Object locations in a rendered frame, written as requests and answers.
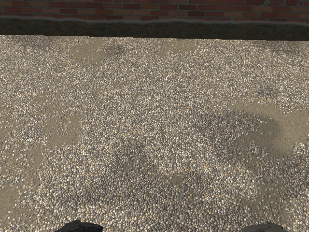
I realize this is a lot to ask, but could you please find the right robot hand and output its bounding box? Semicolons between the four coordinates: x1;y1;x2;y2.
241;221;289;232

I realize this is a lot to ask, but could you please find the left robot hand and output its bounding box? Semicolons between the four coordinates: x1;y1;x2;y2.
53;219;103;232

